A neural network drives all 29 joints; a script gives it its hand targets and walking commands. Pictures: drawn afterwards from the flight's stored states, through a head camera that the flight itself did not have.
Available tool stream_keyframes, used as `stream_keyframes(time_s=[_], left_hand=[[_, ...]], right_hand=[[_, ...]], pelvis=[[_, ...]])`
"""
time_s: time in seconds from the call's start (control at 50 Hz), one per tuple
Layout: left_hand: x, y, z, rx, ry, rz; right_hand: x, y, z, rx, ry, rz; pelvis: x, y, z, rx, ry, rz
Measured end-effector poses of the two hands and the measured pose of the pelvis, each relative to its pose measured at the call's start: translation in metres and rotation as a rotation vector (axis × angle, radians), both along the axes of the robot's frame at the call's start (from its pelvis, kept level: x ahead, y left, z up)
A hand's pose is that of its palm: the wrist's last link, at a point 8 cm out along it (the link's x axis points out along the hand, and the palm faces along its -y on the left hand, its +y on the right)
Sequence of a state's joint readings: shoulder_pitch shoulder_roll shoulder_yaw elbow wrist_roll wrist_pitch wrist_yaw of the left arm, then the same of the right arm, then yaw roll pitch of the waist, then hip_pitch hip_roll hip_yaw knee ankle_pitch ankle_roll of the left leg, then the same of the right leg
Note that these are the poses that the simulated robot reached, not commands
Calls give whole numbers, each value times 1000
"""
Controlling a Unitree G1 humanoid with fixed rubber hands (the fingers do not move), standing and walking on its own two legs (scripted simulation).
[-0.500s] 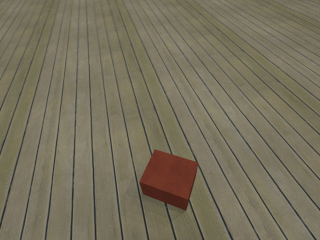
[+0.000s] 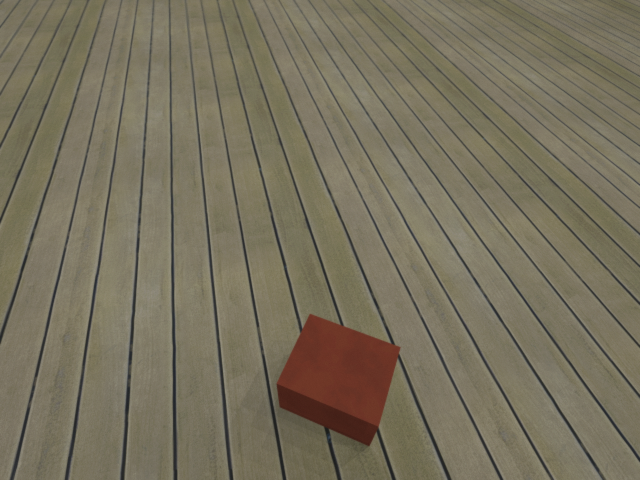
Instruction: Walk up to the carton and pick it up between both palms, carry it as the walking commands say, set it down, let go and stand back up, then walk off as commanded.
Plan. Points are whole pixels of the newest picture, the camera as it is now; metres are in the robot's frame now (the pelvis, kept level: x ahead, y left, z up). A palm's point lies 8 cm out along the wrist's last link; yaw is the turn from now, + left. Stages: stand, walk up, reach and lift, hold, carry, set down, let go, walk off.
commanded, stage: walk up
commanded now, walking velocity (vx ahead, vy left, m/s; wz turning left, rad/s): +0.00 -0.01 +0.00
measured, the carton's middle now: (338, 377) +0.53 -0.06 -0.68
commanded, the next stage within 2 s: none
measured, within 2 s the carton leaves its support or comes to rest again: neither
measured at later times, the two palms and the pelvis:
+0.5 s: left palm out of the picture +0.04 +0.23 -0.12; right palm out of the picture +0.02 -0.25 -0.12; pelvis -0.03 -0.01 +0.00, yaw +1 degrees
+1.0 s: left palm out of the picture +0.13 +0.23 -0.11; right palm out of the picture -0.01 -0.24 -0.15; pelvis +0.01 -0.01 -0.01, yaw -12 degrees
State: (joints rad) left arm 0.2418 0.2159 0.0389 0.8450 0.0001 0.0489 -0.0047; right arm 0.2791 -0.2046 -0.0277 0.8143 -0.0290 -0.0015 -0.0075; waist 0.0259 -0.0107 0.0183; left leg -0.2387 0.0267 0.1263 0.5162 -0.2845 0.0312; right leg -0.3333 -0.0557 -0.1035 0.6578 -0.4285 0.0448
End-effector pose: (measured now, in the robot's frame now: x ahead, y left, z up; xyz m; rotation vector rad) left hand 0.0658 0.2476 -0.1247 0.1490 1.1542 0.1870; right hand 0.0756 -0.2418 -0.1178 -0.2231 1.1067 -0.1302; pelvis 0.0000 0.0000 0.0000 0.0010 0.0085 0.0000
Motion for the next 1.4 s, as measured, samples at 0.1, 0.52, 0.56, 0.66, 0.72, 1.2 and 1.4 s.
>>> stream_keyframes(time_s=[0.1, 0.52, 0.56, 0.66, 0.72, 1.2, 1.4], left_hand=[[1, -10, 12, 35, -27, 2], [-30, -20, 8, -8, -45, 7], [-34, -21, 6, -11, -41, 9], [-50, -10, 4, 7, 14, -10], [-45, 4, 4, 20, 25, -19], [75, -20, 30, 85, 32, -214], [89, 20, 6, 60, 123, -186]], right_hand=[[-19, -6, -14, 45, 52, -12], [-57, -8, -6, 22, 51, -16], [-60, -8, -6, 19, 55, -17], [-58, -3, -9, 35, 44, -51], [-59, 4, -8, 33, 42, -48], [-10, -10, -20, 124, 71, -224], [86, 11, -6, 59, -35, -187]], pelvis=[[-4, -12, 0, 14, -2, 4], [-31, -10, 2, 9, -27, 9], [-32, -10, 2, 9, -31, 9], [-31, -4, 1, 20, -56, -28], [-31, 4, 0, 13, -35, -27], [58, -16, 9, 52, -20, -217], [97, 22, 1, -4, 10, -219]])
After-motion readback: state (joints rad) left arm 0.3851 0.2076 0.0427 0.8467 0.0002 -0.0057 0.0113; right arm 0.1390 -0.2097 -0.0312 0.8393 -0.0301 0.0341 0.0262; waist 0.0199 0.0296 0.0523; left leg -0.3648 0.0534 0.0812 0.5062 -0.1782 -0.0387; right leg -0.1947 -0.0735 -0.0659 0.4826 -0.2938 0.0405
